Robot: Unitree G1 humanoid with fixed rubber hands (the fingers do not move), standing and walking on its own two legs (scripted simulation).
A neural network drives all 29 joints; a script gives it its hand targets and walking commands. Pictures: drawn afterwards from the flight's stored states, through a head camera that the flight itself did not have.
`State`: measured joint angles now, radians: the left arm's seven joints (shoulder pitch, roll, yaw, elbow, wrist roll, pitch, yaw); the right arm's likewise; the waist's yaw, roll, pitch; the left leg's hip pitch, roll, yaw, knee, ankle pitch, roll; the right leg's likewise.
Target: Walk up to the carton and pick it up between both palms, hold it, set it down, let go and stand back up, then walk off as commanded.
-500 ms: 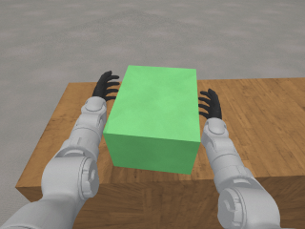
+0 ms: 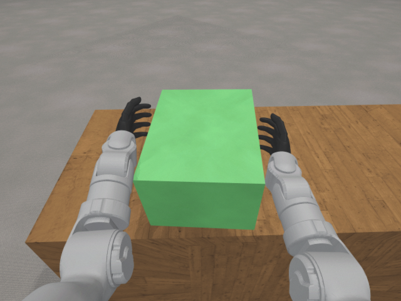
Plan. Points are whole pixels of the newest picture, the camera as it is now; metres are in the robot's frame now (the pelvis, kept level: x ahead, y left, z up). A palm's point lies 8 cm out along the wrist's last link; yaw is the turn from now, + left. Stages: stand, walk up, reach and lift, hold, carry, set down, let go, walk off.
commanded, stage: reach and lift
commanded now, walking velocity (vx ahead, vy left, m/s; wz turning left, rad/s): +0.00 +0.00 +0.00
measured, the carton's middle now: (204, 153) +0.43 +0.00 +0.09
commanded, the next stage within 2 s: hold in 0.82 s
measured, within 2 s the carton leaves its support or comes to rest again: neither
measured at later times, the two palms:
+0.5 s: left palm (120, 130) +0.39 +0.16 +0.20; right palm (283, 143) +0.36 -0.15 +0.17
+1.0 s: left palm (116, 127) +0.38 +0.17 +0.21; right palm (283, 138) +0.36 -0.15 +0.18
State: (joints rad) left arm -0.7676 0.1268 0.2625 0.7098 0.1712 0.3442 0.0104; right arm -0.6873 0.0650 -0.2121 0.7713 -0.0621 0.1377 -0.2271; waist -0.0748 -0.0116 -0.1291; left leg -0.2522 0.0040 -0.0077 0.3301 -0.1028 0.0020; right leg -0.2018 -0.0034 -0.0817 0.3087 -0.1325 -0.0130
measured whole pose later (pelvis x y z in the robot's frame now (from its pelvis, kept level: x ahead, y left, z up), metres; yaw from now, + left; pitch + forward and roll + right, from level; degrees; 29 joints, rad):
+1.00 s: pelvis -0.01 +0.00 +0.00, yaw +0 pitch -2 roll +0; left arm -0.73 0.09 0.28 0.45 0.26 0.59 0.00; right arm -0.72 0.03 -0.14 0.68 0.02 0.24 -0.22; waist -0.07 -0.01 -0.12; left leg -0.19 0.00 -0.01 0.32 -0.10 0.00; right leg -0.14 0.00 -0.08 0.30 -0.13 -0.01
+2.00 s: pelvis -0.01 +0.00 +0.00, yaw +0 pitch -4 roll -1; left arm -0.69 0.09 0.28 0.28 0.31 0.72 -0.04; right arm -0.71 0.02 -0.09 0.58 0.06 0.32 -0.22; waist -0.07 -0.02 -0.10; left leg -0.16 0.00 -0.01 0.32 -0.09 0.00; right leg -0.11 0.00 -0.08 0.30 -0.13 -0.01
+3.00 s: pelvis -0.01 +0.00 +0.00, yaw +0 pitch -4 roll -1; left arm -0.68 0.08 0.28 0.26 0.32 0.73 -0.05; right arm -0.70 0.02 -0.09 0.56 0.06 0.33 -0.22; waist -0.07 -0.02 -0.09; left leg -0.15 0.00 -0.01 0.32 -0.09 0.00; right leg -0.10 0.00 -0.08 0.30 -0.13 -0.01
